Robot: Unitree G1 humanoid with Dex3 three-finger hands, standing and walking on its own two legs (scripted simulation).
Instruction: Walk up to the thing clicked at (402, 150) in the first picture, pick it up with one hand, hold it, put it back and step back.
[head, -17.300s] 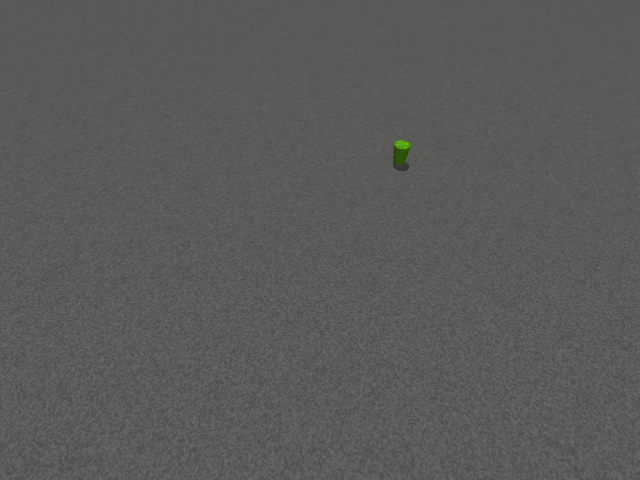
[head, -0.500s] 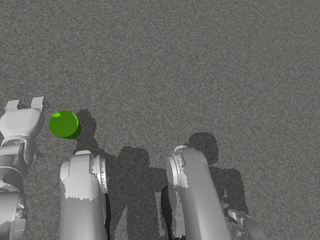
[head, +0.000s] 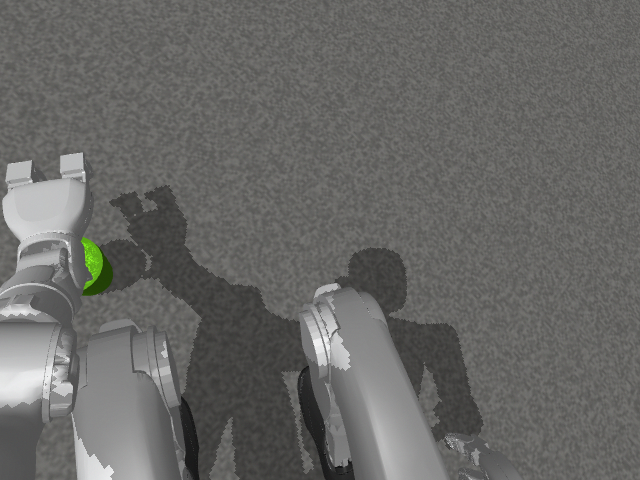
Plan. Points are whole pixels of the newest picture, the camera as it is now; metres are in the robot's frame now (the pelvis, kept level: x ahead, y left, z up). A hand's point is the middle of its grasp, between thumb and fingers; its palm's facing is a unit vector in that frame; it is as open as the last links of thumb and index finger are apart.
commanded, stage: approach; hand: left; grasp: from above
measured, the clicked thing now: (82, 270) +0.43 +0.26 -0.28
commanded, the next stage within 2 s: rest palm in 0.24 s
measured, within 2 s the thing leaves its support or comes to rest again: neither
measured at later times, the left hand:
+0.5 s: hand (58, 294) +0.38 +0.26 -0.21, palm faces -0.43 -0.13 -0.89, open 14.2 cm
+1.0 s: hand (63, 271) +0.42 +0.27 -0.24, palm faces -0.48 -0.14 -0.87, open 14.2 cm
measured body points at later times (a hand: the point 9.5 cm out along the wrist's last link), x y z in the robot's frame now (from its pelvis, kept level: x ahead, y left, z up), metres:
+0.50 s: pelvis +0.00 +0.01 -0.01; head +0.22 +0.09 +0.38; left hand +0.40 +0.27 -0.16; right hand +0.09 -0.27 -0.11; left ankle +0.09 +0.14 -0.30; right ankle +0.09 -0.11 -0.30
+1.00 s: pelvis +0.01 +0.00 -0.02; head +0.26 +0.06 +0.34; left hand +0.44 +0.27 -0.19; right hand +0.03 -0.24 -0.14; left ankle +0.09 +0.14 -0.30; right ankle +0.09 -0.11 -0.30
